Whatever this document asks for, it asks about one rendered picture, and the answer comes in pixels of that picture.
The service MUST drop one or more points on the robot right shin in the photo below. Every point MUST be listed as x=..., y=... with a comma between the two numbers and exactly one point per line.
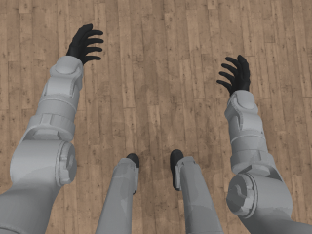
x=187, y=159

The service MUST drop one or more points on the right robot forearm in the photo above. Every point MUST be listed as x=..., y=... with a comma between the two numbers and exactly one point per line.
x=247, y=138

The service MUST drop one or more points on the left robot hand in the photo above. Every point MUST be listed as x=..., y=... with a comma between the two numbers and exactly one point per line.
x=78, y=47

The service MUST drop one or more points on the right robot hand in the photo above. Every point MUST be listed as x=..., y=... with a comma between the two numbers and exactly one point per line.
x=241, y=79

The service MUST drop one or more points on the robot left upper arm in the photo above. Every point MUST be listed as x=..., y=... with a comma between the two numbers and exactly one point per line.
x=40, y=168

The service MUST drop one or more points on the left robot forearm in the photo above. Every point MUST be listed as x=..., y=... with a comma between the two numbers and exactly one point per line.
x=58, y=103

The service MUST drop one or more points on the right robot foot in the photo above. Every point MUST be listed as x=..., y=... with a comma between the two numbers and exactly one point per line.
x=175, y=156

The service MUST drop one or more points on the robot right upper arm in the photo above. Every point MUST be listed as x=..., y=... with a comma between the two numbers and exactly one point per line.
x=263, y=204

